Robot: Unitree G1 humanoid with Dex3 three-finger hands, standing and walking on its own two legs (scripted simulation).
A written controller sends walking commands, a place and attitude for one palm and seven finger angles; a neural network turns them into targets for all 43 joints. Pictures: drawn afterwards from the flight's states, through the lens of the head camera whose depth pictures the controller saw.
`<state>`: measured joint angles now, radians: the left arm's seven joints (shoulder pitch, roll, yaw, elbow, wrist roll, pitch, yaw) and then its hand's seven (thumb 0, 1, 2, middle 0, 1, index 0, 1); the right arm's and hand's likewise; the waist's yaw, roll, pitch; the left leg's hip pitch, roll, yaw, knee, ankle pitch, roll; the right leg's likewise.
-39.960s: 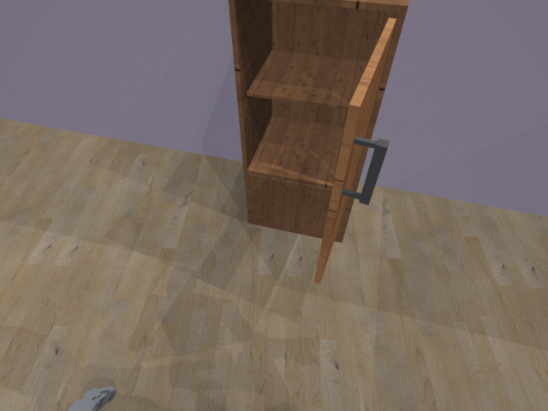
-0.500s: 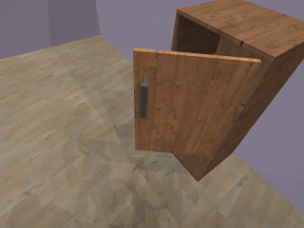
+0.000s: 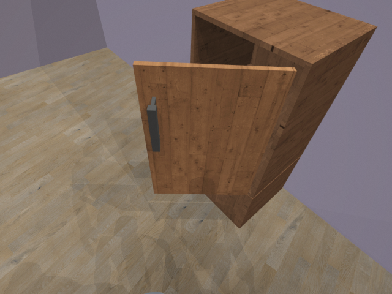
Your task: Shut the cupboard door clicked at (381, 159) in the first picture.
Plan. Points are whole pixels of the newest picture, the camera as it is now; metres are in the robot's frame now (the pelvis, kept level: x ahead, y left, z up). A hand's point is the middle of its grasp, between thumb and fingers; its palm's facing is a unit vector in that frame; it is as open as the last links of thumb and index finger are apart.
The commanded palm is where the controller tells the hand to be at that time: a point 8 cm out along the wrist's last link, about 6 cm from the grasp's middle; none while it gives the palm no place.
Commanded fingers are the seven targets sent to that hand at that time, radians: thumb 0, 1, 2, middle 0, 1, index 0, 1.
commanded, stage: shuffle to correct the standing spot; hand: left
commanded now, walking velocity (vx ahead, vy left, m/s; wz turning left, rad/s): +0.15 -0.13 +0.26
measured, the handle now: (155, 125) +0.54 +0.15 +0.01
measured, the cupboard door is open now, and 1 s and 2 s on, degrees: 49 49 49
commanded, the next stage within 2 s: come to a stop and stand still in 0.40 s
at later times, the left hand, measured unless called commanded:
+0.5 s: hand out of the picture +0.14 +0.13 -0.16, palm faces +0.00 -0.99 -0.17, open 7.4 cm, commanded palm none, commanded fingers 0.00 0.90 0.90 -0.20 -0.30 -0.20 -0.30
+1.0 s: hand out of the picture +0.11 +0.12 -0.18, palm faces +0.10 -0.97 -0.20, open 7.3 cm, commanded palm none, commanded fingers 0.00 0.90 0.90 -0.20 -0.30 -0.20 -0.30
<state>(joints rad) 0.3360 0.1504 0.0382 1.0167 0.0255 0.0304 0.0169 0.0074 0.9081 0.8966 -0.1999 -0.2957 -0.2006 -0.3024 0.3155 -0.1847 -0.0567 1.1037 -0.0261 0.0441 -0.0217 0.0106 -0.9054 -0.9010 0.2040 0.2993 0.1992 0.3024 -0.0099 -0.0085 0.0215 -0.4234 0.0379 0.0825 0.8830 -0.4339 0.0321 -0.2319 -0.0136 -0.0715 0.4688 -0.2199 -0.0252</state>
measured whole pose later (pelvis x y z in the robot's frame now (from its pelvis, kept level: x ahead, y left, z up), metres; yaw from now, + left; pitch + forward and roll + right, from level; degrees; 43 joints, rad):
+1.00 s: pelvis +0.07 -0.07 -0.01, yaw +4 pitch -1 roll -1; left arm 0.22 0.20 0.02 0.96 0.02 0.05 0.04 0.01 0.91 0.90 -0.20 -0.30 -0.20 -0.30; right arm 0.20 -0.15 -0.03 0.97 -0.03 0.03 -0.01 0.01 -0.91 -0.90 0.20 0.30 0.20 0.30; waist 0.01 -0.04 0.07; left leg -0.27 -0.03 0.09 0.55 -0.26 0.08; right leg -0.31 -0.05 -0.05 0.63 -0.34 -0.01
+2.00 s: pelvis +0.05 -0.08 +0.01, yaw +4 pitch -2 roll +0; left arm 0.19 0.29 -0.01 1.05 0.02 -0.01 0.01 0.01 0.91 0.90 -0.20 -0.30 -0.20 -0.30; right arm 0.17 -0.29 -0.01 1.11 -0.01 0.00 0.02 0.01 -0.90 -0.90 0.20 0.30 0.20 0.30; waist -0.01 -0.01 0.05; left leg -0.21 -0.04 0.08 0.38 -0.14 0.06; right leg -0.20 -0.04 -0.04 0.39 -0.16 0.02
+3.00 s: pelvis +0.07 -0.08 +0.00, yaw +4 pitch -2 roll +1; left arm 0.30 0.19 -0.01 1.03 0.02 0.00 0.03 0.01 0.91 0.90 -0.20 -0.30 -0.20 -0.30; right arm 0.25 -0.21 0.00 0.99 -0.02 -0.01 -0.01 0.01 -0.92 -0.90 0.20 0.30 0.20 0.30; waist 0.00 0.05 0.01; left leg -0.23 -0.04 0.09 0.46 -0.21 0.06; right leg -0.24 -0.04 -0.02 0.51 -0.25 0.01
